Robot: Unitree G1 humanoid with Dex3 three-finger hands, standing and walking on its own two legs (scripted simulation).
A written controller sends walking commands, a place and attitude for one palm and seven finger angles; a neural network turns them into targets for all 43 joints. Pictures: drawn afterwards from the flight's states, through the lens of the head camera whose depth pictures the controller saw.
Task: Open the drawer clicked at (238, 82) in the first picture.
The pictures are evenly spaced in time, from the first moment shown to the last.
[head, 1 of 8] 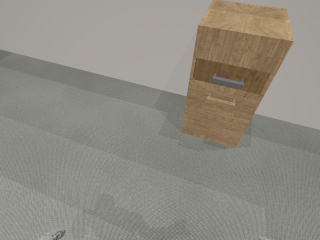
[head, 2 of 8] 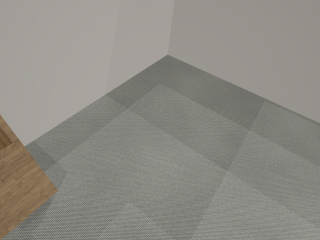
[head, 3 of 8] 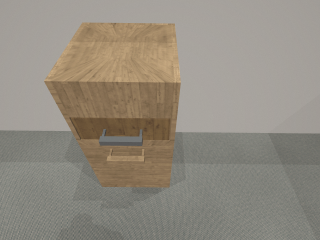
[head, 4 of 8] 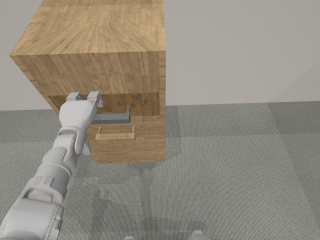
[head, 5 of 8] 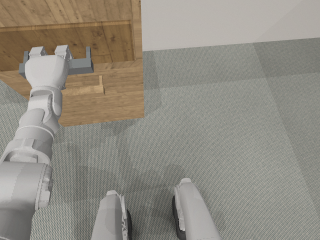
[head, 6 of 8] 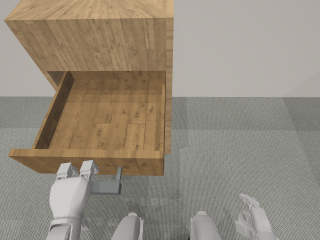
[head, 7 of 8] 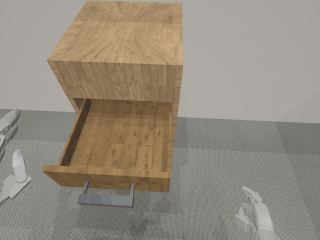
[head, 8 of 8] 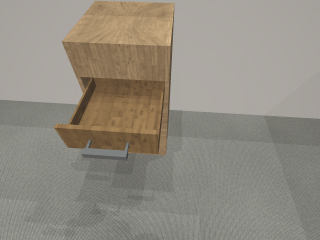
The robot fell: no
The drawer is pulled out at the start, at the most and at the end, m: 0.00 0.30 0.30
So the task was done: yes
